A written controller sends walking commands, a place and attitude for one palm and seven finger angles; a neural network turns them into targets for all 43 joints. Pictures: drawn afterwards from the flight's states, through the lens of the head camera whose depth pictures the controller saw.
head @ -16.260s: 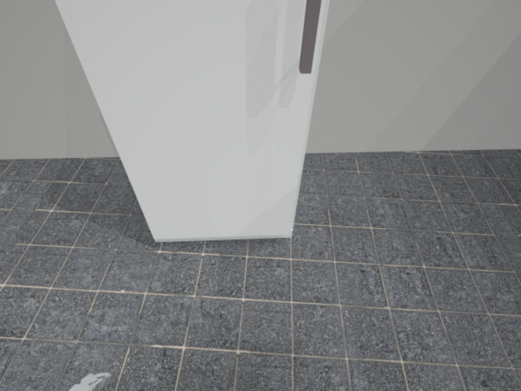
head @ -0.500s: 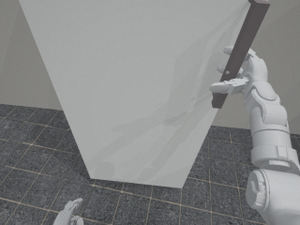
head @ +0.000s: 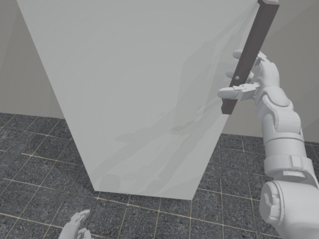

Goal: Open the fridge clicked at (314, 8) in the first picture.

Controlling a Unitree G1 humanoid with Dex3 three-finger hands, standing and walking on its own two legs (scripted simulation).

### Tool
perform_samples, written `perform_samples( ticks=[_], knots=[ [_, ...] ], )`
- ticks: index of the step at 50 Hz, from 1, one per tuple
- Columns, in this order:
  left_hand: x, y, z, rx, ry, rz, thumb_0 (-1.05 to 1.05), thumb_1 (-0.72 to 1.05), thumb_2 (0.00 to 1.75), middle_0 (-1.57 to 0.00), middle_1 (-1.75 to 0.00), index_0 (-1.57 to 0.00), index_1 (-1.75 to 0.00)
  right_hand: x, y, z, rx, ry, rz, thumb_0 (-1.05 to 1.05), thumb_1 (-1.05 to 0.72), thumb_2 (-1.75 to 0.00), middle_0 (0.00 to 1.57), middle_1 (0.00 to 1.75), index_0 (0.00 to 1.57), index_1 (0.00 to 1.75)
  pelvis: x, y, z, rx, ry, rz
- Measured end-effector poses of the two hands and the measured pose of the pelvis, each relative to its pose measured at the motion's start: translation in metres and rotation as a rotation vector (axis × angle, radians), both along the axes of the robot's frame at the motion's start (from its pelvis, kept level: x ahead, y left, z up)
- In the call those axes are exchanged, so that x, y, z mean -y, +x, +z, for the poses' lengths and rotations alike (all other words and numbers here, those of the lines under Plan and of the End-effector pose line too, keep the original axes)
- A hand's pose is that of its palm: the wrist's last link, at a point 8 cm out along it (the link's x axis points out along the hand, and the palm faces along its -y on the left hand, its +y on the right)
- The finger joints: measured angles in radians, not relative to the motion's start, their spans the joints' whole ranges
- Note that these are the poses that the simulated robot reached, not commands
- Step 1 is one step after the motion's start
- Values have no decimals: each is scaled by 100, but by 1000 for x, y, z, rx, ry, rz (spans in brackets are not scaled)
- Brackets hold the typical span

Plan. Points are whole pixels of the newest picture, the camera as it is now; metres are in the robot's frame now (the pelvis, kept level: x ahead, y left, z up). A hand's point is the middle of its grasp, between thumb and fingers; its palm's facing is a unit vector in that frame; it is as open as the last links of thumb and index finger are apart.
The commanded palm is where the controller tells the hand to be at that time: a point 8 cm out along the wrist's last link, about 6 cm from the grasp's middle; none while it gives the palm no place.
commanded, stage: grip the handle and tug to test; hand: right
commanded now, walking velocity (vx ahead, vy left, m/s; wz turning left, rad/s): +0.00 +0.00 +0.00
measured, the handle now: (241, 63) +0.49 -0.16 +0.24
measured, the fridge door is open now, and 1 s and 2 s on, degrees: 0 0 10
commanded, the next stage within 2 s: pull the door a little, standing still in 1.30 s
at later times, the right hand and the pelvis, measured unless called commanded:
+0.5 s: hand (238, 78) +0.44 -0.15 +0.23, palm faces +0.04 +1.00 +0.01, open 6.5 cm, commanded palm +0.41 -0.20 +0.23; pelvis +0.00 +0.00 +0.00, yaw +0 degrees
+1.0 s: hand (236, 78) +0.43 -0.14 +0.23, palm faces +0.02 +1.00 +0.01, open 6.0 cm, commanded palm +0.40 -0.20 +0.23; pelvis +0.01 +0.00 +0.00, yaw +1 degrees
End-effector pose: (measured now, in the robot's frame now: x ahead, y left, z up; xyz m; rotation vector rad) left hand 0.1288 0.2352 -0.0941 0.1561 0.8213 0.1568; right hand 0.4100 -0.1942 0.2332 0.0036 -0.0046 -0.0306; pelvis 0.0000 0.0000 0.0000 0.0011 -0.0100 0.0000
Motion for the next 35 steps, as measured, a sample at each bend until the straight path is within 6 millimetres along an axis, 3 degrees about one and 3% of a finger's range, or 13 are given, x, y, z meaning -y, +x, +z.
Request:
perform_samples(
  ticks=[8, 26, 35],
  knots=[
    [-1, -4, -1, -14, 8, 0, 2, 91, 90, -20, -30, -20, -30, 4, 0, 0, 7, -4, -5, -1, 22, -42, 34, 124, 33, 124, 0, 0, 0, 0, 1, -3],
    [-8, -6, -1, -24, 20, 20, 2, 91, 90, -20, -30, -20, -30, 5, 4, -3, -7, 4, -1, 0, -58, -77, 42, 135, 42, 135, -1, 2, 0, -5, 1, 2],
    [-9, -1, 2, -1, 16, 26, 2, 91, 90, -20, -30, -20, -30, 1, 3, -4, 7, 10, 10, 1, -63, -80, 39, 138, 39, 137, -2, 4, 0, -2, 1, 9]
  ],
)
